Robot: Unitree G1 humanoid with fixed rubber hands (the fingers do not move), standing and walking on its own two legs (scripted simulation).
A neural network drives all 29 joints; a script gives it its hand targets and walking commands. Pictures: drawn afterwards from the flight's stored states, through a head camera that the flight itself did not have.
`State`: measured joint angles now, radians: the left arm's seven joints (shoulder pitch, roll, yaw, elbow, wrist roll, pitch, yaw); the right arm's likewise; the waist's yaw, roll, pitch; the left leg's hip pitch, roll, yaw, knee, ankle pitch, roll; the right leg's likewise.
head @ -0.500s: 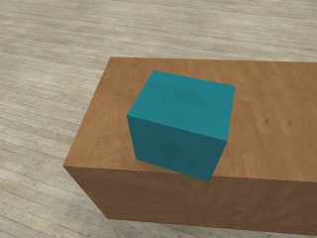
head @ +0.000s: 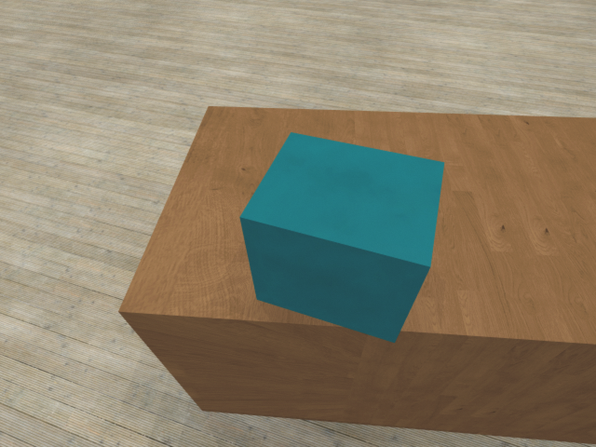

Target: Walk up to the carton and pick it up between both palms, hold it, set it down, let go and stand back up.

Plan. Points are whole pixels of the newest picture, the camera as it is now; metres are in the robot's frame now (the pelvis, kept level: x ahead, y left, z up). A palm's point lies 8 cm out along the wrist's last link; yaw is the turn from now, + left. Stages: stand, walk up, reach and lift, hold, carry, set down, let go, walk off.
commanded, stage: stand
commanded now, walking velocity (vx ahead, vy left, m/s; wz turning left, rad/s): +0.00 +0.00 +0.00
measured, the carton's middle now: (342, 236) +0.42 -0.06 +0.01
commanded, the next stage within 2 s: walk up in 0.26 s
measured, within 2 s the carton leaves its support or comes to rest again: neither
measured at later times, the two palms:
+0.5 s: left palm out of the picture -0.03 +0.20 -0.15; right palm out of the picture -0.02 -0.20 -0.15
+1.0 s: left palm out of the picture +0.11 +0.23 -0.14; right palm out of the picture +0.08 -0.27 -0.14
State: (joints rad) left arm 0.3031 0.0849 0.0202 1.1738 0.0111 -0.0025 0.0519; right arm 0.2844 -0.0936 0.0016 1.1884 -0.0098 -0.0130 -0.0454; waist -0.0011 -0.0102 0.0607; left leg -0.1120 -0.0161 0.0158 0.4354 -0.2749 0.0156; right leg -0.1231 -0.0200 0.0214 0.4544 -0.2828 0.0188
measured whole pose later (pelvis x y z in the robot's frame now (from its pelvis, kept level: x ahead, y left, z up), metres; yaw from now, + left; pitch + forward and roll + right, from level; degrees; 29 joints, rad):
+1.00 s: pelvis +0.04 -0.02 -0.02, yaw -8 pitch -5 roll +1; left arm 0.33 0.22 0.04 0.84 0.03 0.02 0.04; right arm 0.25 -0.20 -0.01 0.83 -0.03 -0.03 -0.04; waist 0.00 -0.04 0.13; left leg -0.12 0.02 0.14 0.60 -0.39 0.02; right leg -0.29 -0.01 0.01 0.83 -0.54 0.02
